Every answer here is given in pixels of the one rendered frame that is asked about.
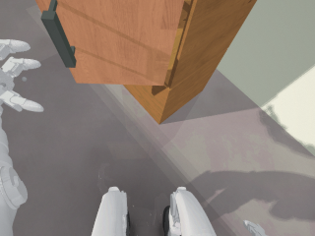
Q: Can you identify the handle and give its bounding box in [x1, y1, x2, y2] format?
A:
[41, 0, 77, 68]

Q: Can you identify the left robot hand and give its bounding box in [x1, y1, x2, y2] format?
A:
[0, 39, 44, 112]

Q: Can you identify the left robot forearm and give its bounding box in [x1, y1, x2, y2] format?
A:
[0, 106, 14, 168]

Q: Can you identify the robot left upper arm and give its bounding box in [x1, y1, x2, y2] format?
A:
[0, 166, 28, 236]

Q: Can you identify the right robot hand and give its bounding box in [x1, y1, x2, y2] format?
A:
[243, 220, 269, 236]

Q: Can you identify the robot left thigh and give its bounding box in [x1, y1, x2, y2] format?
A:
[92, 190, 128, 236]

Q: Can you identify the cupboard door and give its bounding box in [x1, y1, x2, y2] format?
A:
[35, 0, 184, 86]

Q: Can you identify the robot right shin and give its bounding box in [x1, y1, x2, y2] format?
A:
[167, 187, 187, 236]

